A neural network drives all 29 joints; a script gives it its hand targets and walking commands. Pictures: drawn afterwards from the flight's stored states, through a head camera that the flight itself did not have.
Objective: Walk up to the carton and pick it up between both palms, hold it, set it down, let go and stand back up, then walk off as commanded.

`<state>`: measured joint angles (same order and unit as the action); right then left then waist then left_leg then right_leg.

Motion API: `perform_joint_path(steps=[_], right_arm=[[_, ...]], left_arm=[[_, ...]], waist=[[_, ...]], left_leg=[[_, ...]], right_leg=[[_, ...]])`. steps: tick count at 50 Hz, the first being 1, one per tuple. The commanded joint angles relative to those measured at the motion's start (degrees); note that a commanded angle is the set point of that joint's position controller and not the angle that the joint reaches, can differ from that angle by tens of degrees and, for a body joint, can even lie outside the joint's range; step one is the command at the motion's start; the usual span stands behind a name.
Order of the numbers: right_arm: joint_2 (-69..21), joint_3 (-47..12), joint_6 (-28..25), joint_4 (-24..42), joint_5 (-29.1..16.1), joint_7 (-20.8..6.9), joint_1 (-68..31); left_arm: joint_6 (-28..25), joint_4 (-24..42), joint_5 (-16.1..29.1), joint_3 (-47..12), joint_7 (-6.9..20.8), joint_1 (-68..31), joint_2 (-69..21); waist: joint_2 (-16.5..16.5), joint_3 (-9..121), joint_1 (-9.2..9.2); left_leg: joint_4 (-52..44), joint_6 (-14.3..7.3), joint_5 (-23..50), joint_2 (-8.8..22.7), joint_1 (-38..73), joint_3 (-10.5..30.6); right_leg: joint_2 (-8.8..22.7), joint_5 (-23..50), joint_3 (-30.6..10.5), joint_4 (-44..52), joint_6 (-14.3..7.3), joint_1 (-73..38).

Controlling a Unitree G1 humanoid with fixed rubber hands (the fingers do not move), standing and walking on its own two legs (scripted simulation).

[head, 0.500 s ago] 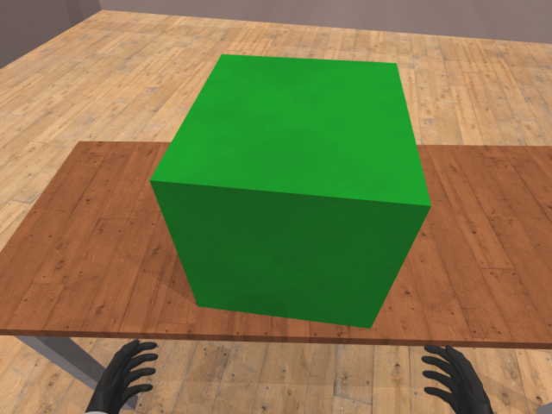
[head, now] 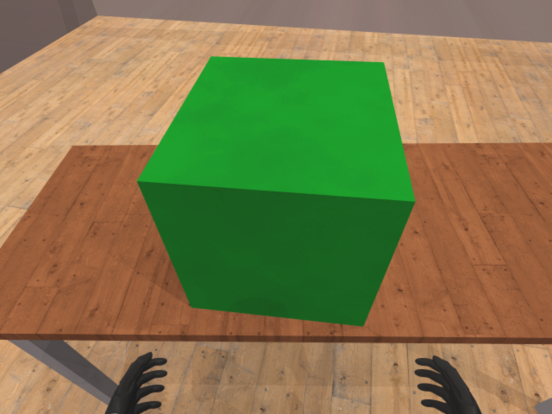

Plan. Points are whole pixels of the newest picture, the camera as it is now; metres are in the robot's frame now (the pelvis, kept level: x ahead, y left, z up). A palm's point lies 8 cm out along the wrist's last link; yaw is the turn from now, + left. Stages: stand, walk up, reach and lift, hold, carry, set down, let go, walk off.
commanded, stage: set down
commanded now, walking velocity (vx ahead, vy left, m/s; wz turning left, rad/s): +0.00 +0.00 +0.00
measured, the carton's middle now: (285, 188) +0.46 +0.02 +0.09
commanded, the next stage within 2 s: let go in 0.08 s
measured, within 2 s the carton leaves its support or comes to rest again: neither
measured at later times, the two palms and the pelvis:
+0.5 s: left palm (135, 410) +0.16 +0.23 -0.07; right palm out of the picture +0.16 -0.22 -0.07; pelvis +0.00 +0.01 +0.00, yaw +0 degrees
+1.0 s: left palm out of the picture +0.11 +0.32 -0.08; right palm out of the picture +0.12 -0.29 -0.09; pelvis +0.00 +0.02 +0.00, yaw +1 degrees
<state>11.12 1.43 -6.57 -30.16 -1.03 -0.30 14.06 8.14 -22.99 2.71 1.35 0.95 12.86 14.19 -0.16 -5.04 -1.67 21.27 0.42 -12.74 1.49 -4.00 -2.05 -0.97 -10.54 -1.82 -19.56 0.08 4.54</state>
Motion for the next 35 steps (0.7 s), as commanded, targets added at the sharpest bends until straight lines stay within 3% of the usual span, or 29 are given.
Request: perform_joint_path(steps=[1, 6, 8, 10, 17, 20, 28, 29, 30, 31, 32, 33, 35], right_arm=[[4.9, 1.5, -2.3, 3.7, 0.1, -0.4, -3.7], [6.1, 2.0, -2.5, -0.7, 0.5, -0.7, -5.1], [5.8, 1.8, -2.8, -0.8, 0.8, -0.6, -6.6], [6.1, 2.3, -2.7, -2.4, 0.8, -1.1, -7.3], [4.6, 1.7, -4.0, -2.3, 1.3, -1.1, -6.8], [4.7, 2.4, -4.3, -3.1, 1.5, -1.2, -7.5], [6.2, 2.9, -5.0, -4.4, 1.6, -1.8, -8.6], [17.2, 5.7, -0.8, -8.7, 4.4, 0.2, -2.8], [17.3, 5.9, 0.6, -9.4, 4.6, 0.6, -3.2], [15.8, 5.7, 1.6, -8.8, 4.3, 0.7, -2.9], [15.9, 5.3, 2.0, -9.0, 4.0, 0.8, -3.5], [14.8, 4.8, 2.2, -8.4, 3.5, 0.3, -5.2], [15.2, 4.3, 2.3, -9.3, 2.9, -0.5, -5.7]], left_arm=[[-1.7, 5.1, -0.2, 2.1, -0.5, -4.6, 5.9], [-0.8, 2.7, -1.6, 2.0, -0.6, -5.9, 5.5], [-0.6, 2.0, -1.5, 1.3, -0.7, -6.5, 5.0], [-0.3, 1.3, -1.9, 1.8, -1.0, -7.0, 4.8], [-1.6, 1.5, -2.7, 2.0, -1.2, -6.6, 3.8], [-2.1, 1.6, -3.1, 1.0, -1.5, -6.5, 2.7], [-2.1, 1.2, -4.1, 1.0, -2.2, -5.6, 1.6], [-5.7, -4.3, -5.6, 5.2, -2.1, -1.3, 16.0], [-6.8, -6.1, -5.3, 5.6, -2.0, -1.5, 15.4], [-7.7, -6.7, -5.3, 5.4, -1.7, -0.7, 15.6], [-8.4, -7.4, -5.2, 4.8, -1.3, -1.1, 13.0], [-9.3, -7.7, -5.7, 4.2, -1.0, -3.2, 13.3], [-10.2, -9.5, -5.1, 3.5, -0.1, -3.3, 12.1]], waist=[[-0.1, 5.5, 0.11], [-1.3, 5.2, 0.77], [0.7, 4.6, 0.67], [-0.9, 4.1, 0.70], [1.3, 4.6, 0.83], [0.3, 4.3, 1.57], [-0.8, 5.2, 0.79], [-3.1, 5.5, 0.57], [-2.7, 3.9, 0.14], [-1.2, 5.5, 0.87], [-2.3, 7.8, 0.49], [0.6, 7.5, 0.88], [-0.6, 7.5, 0.77]], left_leg=[[-1.7, 2.2, 10.4, -2.2, 2.3, -2.6], [-1.5, 2.5, 10.2, -2.7, 3.2, -2.5], [-1.7, 2.3, 8.4, -2.7, 2.6, -2.4], [-1.7, 2.6, 8.2, -2.5, 2.7, -2.4], [-0.7, 1.9, 10.2, -2.8, 3.4, -2.2], [-1.3, 2.1, 9.1, -2.4, 3.3, -2.0], [-0.8, 2.4, 10.2, -2.4, 3.3, -1.6], [0.3, -0.9, 9.9, 4.0, -8.0, 4.4], [-0.7, -1.7, 5.9, 3.9, -7.3, 3.7], [-1.1, -2.3, 4.7, 4.7, -6.2, 4.6], [-0.8, -2.6, 4.7, 4.8, -6.6, 4.8], [-0.9, -2.6, 3.3, 4.5, -5.7, 4.7], [0.2, -3.1, 5.8, 4.7, -5.0, 4.8]], right_leg=[[-0.8, 4.6, 2.3, 3.2, -0.8, 2.5], [-0.4, 4.4, 2.6, 3.5, -0.9, 2.8], [-0.3, 3.1, 2.7, 3.4, -0.7, 3.3], [-0.3, 2.8, 2.8, 3.2, -1.0, 3.7], [0.0, 6.3, 2.6, 2.7, -0.5, 3.7], [-0.3, 4.8, 3.0, 2.7, -1.0, 4.0], [-0.5, 5.6, 3.2, 2.0, -1.2, 4.3], [5.5, 4.7, -2.6, -2.9, -1.6, 2.5], [5.8, 3.9, -3.5, -1.7, -1.4, 2.2], [6.3, 3.2, -3.0, -2.8, -1.7, 2.0], [6.5, 3.7, -3.7, -2.7, -1.7, 1.3], [6.2, 2.5, -3.3, -3.1, -1.9, 3.2], [6.4, 4.3, -3.2, -2.8, -1.8, 4.5]])
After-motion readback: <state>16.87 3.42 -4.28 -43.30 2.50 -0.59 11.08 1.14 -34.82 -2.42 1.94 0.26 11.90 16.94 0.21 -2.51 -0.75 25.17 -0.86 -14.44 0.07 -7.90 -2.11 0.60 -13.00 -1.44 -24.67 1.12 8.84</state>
